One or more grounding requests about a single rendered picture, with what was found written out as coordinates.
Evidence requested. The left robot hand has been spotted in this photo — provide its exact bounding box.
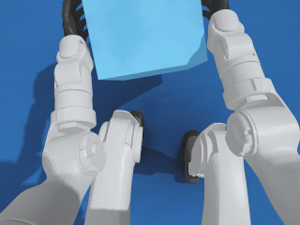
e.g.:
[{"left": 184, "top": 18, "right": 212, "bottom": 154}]
[{"left": 62, "top": 0, "right": 89, "bottom": 43}]

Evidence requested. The left robot foot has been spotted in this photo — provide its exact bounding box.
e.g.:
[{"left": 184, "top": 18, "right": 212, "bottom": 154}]
[{"left": 130, "top": 111, "right": 144, "bottom": 137}]

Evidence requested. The carton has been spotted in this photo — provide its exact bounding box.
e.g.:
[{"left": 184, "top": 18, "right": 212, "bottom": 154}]
[{"left": 82, "top": 0, "right": 208, "bottom": 81}]

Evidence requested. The right robot upper arm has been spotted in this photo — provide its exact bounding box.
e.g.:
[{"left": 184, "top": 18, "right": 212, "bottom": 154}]
[{"left": 225, "top": 105, "right": 300, "bottom": 225}]

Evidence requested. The robot left forearm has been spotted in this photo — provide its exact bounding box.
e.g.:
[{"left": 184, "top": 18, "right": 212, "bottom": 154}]
[{"left": 42, "top": 35, "right": 97, "bottom": 168}]

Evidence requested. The robot right forearm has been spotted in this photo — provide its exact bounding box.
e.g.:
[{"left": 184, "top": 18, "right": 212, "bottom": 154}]
[{"left": 206, "top": 9, "right": 300, "bottom": 142}]

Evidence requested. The right robot hand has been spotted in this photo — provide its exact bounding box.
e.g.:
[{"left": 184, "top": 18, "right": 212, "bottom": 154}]
[{"left": 201, "top": 0, "right": 230, "bottom": 21}]

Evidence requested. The left robot thigh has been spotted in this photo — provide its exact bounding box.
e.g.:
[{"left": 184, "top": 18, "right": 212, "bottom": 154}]
[{"left": 84, "top": 118, "right": 143, "bottom": 225}]

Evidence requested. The left robot upper arm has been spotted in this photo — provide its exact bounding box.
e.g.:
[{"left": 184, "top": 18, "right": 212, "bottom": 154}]
[{"left": 0, "top": 130, "right": 107, "bottom": 225}]

